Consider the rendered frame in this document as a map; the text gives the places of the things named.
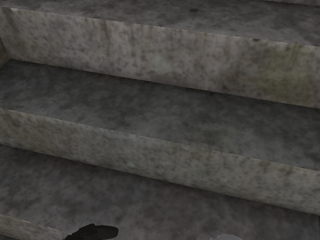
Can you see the robot left hand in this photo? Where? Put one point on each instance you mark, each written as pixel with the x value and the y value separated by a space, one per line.
pixel 94 232

